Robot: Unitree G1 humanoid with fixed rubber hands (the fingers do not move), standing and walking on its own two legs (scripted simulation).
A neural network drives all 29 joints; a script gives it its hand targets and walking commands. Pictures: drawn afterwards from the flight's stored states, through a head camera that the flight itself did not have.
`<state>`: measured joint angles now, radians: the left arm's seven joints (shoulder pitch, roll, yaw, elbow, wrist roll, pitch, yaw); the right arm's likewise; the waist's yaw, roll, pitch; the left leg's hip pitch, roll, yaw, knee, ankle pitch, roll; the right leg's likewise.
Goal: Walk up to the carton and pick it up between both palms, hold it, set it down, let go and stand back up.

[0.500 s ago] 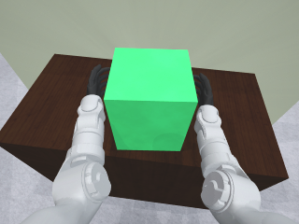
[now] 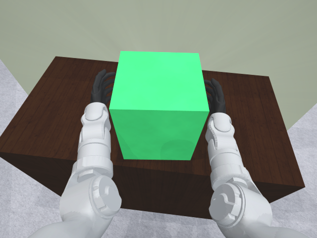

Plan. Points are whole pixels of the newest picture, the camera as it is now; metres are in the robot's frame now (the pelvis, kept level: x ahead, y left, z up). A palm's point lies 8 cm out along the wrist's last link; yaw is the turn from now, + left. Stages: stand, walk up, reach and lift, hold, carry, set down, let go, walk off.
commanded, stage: set down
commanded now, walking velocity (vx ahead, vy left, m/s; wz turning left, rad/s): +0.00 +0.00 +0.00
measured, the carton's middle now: (158, 110) +0.45 +0.08 +0.03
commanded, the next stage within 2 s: none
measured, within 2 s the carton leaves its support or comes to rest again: neither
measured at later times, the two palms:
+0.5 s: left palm (100, 102) +0.40 +0.22 +0.09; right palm (216, 110) +0.43 -0.08 +0.08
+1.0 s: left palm (101, 107) +0.40 +0.22 +0.07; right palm (216, 109) +0.43 -0.08 +0.08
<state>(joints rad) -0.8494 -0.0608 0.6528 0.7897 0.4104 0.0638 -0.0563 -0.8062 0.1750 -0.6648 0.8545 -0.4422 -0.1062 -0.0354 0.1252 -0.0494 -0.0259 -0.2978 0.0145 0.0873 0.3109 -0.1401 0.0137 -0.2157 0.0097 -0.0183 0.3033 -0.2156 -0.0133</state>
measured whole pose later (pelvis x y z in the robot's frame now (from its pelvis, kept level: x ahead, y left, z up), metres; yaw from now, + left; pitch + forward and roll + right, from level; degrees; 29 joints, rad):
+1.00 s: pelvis -0.01 +0.00 +0.00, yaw -1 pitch +10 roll +0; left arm -0.86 -0.04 0.65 0.83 0.43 -0.01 -0.04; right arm -0.85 0.14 -0.65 0.85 -0.47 -0.12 0.01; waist 0.12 -0.06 -0.01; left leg -0.36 0.02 0.12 0.31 -0.12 0.02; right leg -0.29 0.01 -0.02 0.31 -0.20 -0.01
